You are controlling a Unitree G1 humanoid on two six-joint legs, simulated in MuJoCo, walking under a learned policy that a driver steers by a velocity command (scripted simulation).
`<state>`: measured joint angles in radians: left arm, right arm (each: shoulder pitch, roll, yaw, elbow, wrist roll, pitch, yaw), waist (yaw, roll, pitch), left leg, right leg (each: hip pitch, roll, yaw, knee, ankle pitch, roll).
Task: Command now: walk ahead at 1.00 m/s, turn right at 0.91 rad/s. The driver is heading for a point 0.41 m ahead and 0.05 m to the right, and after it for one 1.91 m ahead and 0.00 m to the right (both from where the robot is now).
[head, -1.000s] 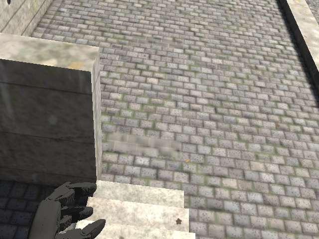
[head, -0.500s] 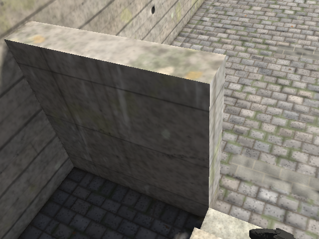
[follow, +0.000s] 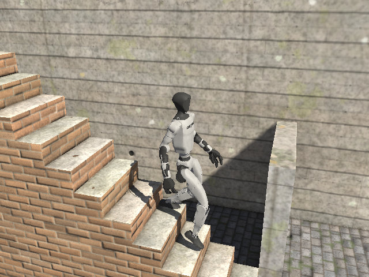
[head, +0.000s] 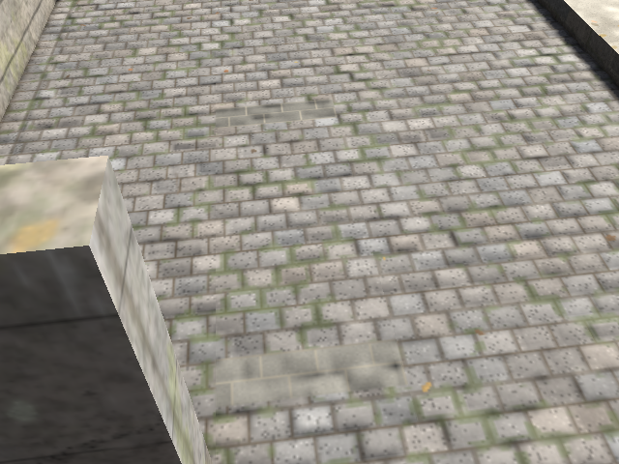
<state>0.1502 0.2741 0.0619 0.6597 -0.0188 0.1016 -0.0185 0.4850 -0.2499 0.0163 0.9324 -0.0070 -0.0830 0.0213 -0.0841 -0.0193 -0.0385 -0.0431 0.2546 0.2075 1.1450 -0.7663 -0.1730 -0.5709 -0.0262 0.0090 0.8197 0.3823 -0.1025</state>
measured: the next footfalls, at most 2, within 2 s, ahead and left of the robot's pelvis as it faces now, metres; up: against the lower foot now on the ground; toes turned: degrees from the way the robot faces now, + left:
right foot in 0.04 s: +0.07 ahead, -0.09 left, -0.19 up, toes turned +1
left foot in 0.36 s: +0.35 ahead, +0.08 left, -0.39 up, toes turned -36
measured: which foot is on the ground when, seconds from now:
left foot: down 0.00-0.02, up 0.04-0.34, down 0.36-0.78, up 0.80-1.00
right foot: up 0.00-0.02, down 0.04-0.34, up 0.36-0.58, down 0.60-0.66, up 0.68-0.74, down 0.76-1.00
